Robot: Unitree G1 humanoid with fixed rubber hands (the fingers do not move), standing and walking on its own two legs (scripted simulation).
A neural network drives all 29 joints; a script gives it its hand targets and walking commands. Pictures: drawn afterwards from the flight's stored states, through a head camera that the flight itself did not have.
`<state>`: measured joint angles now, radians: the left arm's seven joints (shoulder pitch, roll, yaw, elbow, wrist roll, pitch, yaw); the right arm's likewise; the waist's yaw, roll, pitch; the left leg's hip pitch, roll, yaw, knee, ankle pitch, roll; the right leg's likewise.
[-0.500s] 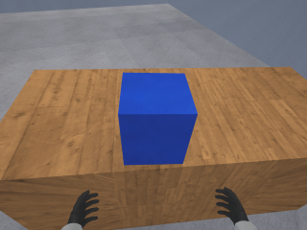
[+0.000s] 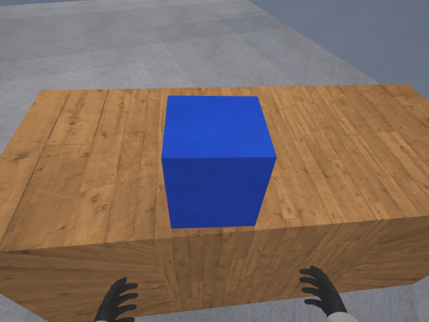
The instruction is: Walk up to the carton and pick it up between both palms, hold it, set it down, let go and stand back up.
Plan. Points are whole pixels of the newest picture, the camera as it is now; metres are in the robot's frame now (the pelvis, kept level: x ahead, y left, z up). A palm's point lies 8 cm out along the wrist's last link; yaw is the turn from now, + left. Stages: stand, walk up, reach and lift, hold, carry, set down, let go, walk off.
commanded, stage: set down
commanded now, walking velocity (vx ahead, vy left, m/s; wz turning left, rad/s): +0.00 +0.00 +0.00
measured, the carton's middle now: (213, 163) +0.49 +0.01 +0.01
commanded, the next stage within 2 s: let go in 0.18 s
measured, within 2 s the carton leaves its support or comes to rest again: neither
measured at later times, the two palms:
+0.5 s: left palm out of the picture +0.17 +0.20 -0.09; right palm (335, 316) +0.18 -0.23 -0.07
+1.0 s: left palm out of the picture +0.12 +0.24 -0.10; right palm out of the picture +0.16 -0.24 -0.09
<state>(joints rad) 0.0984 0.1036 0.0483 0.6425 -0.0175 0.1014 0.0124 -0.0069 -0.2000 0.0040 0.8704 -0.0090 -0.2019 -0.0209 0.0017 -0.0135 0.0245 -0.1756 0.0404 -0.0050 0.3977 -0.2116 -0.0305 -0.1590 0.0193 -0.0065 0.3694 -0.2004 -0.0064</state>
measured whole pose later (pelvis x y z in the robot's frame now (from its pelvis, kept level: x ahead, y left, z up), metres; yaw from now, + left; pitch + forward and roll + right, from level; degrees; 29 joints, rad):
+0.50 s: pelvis +0.00 +0.00 +0.00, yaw +0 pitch -2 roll +0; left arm 0.12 0.10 0.05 0.64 -0.01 0.11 0.01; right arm 0.02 -0.20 0.00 0.87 -0.03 -0.19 -0.01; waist 0.00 -0.01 0.02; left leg -0.14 0.04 0.00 0.40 -0.21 -0.03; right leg -0.13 0.02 -0.01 0.37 -0.20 -0.01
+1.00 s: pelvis +0.00 +0.00 +0.00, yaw +0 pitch -2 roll -1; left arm 0.27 0.21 0.05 0.64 0.01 -0.03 0.01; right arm 0.08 -0.24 0.00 0.87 -0.03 -0.04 -0.01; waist 0.01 -0.01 0.02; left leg -0.14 0.04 0.00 0.40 -0.22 -0.03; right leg -0.13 0.02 -0.01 0.37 -0.21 -0.01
